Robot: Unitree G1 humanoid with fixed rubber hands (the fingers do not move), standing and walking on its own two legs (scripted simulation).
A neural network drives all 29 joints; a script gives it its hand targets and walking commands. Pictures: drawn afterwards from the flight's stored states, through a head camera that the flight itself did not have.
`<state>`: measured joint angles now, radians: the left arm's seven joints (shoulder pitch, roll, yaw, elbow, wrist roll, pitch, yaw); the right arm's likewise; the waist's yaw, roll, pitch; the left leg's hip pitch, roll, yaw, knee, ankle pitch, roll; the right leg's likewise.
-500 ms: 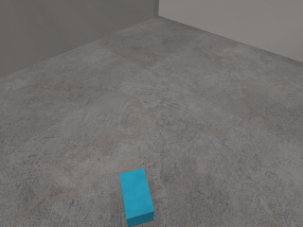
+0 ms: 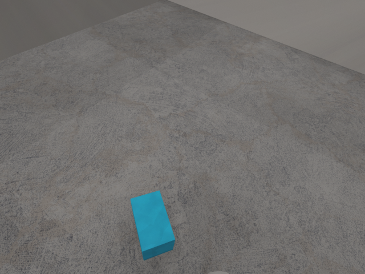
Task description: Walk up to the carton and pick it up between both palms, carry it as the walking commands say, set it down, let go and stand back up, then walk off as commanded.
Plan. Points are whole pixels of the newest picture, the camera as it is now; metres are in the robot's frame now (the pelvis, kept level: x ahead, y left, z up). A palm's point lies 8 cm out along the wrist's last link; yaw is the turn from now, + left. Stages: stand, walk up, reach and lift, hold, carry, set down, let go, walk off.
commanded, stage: walk off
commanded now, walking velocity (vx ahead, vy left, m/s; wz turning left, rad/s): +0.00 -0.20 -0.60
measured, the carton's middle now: (151, 224) +0.46 +0.10 -0.69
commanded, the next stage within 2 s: none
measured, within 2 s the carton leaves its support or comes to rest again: neither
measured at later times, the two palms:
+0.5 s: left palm out of the picture +0.11 +0.13 -0.12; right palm out of the picture -0.01 -0.42 -0.13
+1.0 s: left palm (207, 266) +0.18 -0.06 -0.12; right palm out of the picture -0.21 -0.49 -0.12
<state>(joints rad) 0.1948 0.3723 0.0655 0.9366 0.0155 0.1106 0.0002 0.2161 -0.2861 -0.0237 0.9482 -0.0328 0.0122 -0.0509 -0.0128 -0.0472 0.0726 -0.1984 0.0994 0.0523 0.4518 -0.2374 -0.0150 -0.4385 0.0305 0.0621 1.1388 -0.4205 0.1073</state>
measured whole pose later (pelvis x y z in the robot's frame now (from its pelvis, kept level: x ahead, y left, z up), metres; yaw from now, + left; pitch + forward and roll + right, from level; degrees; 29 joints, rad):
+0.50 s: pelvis -0.03 -0.13 -0.01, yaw -13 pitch +0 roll +0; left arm 0.21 0.31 0.04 0.81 0.03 0.08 -0.02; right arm 0.17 -0.30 -0.05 0.89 -0.01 0.07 -0.06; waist 0.03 0.01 0.08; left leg -0.44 0.07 0.07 0.99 -0.46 -0.04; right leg -0.28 0.09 -0.01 0.49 -0.21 -0.09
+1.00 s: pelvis -0.08 -0.22 -0.01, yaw -30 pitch +0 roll -2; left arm 0.12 0.31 0.06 0.75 0.01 0.09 -0.07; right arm 0.28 -0.32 -0.08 0.89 -0.03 0.02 -0.04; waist -0.04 0.01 0.08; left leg -0.19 0.28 0.21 0.54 -0.29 -0.12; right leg -0.37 -0.08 -0.05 0.72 -0.36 0.10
